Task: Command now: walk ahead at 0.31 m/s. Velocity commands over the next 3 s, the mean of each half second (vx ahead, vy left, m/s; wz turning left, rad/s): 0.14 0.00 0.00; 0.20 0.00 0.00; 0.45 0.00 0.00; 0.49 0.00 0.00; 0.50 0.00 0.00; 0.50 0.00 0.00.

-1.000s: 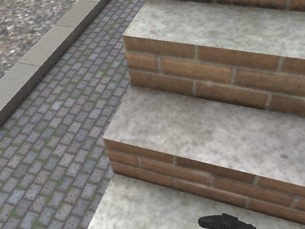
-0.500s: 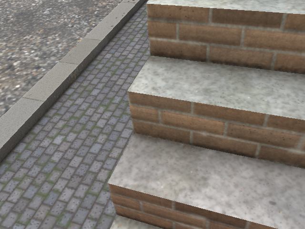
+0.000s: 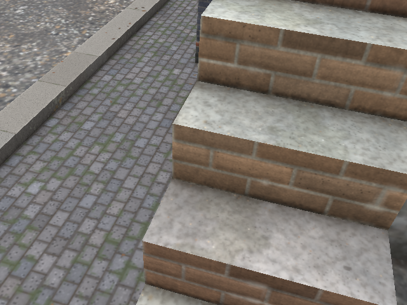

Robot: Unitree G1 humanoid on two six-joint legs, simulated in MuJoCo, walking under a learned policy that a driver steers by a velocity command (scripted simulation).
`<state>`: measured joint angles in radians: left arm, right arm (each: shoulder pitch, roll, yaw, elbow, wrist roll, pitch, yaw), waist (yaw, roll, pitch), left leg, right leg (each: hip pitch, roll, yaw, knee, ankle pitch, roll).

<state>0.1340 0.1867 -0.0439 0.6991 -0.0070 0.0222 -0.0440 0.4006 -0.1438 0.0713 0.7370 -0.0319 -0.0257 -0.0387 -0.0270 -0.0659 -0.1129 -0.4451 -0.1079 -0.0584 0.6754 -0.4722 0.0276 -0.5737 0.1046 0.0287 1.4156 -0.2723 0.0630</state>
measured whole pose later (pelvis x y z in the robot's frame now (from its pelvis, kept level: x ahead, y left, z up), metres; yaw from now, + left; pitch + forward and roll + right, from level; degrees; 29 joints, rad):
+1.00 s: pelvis -0.11 -0.01 -0.19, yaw +1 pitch +1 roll +0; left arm 0.21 0.24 -0.02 1.03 0.00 -0.09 -0.04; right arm 0.24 -0.21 0.03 0.93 0.00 0.00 0.01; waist 0.00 -0.03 -0.01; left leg -0.30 -0.01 0.02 0.55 -0.27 0.09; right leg -0.23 0.06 -0.09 0.51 -0.30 -0.10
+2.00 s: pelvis -0.02 -0.12 -0.03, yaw +0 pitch +2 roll +0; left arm 0.25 0.18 -0.05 0.70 0.05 -0.13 -0.01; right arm 0.12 -0.26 0.02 0.58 0.02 -0.06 0.06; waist -0.05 0.01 -0.13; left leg -0.93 -0.13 -0.05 1.74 -0.20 -0.02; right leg -0.32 0.08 -0.08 0.74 -0.88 -0.21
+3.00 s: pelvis -0.10 -0.03 -0.18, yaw +2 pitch +1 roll +3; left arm 0.36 0.18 -0.04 0.89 0.04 -0.08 0.01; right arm 0.16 -0.16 0.09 0.72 0.03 0.00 0.02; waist 0.05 0.00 -0.15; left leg -0.56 0.00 0.08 1.01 -0.23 0.02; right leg -0.14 -0.05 -0.14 0.45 -0.34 -0.10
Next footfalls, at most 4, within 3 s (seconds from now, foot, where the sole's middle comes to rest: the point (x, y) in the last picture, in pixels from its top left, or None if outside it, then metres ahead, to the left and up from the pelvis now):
0.24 right None -0.09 -0.07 -0.96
0.42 left None -0.05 0.11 -0.95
1.64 right None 0.00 -0.18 -0.76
2.24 left None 0.09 0.00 -0.74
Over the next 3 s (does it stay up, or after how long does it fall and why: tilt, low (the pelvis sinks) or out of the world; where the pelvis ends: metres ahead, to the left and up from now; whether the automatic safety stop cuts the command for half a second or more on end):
stays up -0.10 -0.03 -0.18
